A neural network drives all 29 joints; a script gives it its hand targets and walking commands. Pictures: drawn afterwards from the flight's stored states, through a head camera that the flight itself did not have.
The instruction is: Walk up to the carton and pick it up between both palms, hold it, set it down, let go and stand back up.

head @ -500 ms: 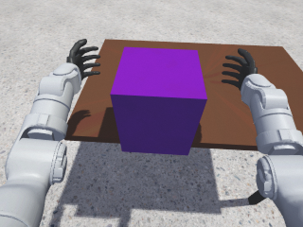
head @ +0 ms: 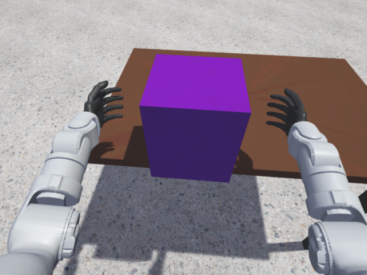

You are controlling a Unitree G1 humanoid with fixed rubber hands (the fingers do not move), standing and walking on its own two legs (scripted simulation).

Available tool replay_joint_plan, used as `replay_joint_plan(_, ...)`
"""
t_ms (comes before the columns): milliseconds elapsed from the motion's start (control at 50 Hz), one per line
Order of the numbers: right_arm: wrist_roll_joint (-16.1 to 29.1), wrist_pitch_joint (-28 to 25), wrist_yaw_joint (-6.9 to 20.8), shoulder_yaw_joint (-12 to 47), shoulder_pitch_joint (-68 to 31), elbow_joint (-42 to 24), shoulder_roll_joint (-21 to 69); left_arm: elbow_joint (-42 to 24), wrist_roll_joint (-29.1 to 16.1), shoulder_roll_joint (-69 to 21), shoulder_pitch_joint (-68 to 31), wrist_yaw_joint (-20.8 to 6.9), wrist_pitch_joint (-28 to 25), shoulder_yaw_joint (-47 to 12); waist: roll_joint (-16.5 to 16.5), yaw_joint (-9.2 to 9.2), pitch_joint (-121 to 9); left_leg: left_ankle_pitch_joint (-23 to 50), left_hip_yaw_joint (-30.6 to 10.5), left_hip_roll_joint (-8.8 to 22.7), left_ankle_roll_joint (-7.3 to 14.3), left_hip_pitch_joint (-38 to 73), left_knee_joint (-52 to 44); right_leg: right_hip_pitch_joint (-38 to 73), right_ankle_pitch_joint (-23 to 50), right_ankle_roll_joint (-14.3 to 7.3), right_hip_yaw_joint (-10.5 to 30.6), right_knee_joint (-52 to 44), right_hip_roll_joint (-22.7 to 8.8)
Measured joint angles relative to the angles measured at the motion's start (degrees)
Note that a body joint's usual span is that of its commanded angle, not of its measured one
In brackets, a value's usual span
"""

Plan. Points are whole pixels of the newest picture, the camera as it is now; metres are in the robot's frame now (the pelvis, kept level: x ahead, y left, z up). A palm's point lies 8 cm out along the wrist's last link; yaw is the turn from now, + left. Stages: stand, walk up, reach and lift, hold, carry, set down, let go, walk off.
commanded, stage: set down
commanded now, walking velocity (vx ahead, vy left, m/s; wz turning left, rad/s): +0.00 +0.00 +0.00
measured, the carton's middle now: (193, 120) +0.46 -0.02 +0.08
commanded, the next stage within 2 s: let go in 0.80 s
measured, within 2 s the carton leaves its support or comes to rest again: neither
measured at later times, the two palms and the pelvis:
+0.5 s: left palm (94, 171) +0.32 +0.21 +0.05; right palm (288, 179) +0.31 -0.23 +0.05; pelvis +0.03 +0.00 +0.00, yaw +0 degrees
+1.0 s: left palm (92, 232) +0.22 +0.22 -0.05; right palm (283, 235) +0.22 -0.22 -0.05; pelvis +0.04 +0.00 -0.01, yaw +0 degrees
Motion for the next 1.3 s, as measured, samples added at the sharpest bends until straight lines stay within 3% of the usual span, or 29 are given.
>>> replay_joint_plan(320, -1.0, -6.8, 0.6, 1.1, 19.3, -12.1, 2.1, -12.1, 1.3, -2.2, 19.5, -0.6, -7.1, -0.5, 0.1, 0.68, 1.2, -0.7, 0.0, 0.2, -0.1, 4.5, -2.3, 4.1, -1.0, -0.2, 0.4, -1.6, 0.3)
replay_joint_plan(540, -2.4, -16.9, 0.7, 2.9, 37.0, -19.9, 4.6, -20.6, 2.9, -4.2, 37.2, -0.3, -17.0, -2.4, 0.3, 1.14, 1.5, -2.0, 0.0, 0.2, 0.0, 4.6, -1.5, 4.4, -2.2, -0.1, 0.5, -1.0, 0.3)
replay_joint_plan(740, -5.1, -28.5, 1.1, 3.4, 47.5, -17.3, 7.6, -19.4, 6.7, -6.9, 47.7, -1.4, -27.8, -2.7, 0.5, 1.69, 0.7, -3.8, 0.1, 0.2, 0.1, 2.5, 1.6, 2.4, -3.6, -0.1, 0.8, 1.5, 0.4)
replay_joint_plan(860, -6.7, -32.6, 1.2, 3.8, 50.1, -13.3, 8.5, -16.2, 8.9, -7.9, 50.6, -1.8, -31.4, -3.1, 0.4, 2.09, 0.3, -5.2, 0.0, 0.1, 0.2, 1.2, 4.0, 1.1, -4.9, 0.0, 0.8, 3.9, 0.4)
replay_joint_plan(1040, -9.6, -31.7, 1.7, 3.7, 51.9, -6.4, 8.1, -10.9, 13.0, -8.8, 53.7, -1.1, -30.0, -3.9, 0.4, 2.4, 0.8, -7.9, -0.1, 0.1, 0.2, 0.2, 8.3, 0.3, -7.5, 0.1, 0.8, 7.7, 0.5)
replay_joint_plan(1300, -12.9, -23.9, 3.1, 3.4, 48.7, -0.9, 6.3, -7.0, 18.5, -9.2, 52.2, 1.6, -21.0, -3.0, 0.4, 1.93, 2.7, -10.6, -0.3, 0.1, 0.2, -2.1, 12.6, -1.8, -10.2, 0.2, 0.8, 12.0, 0.6)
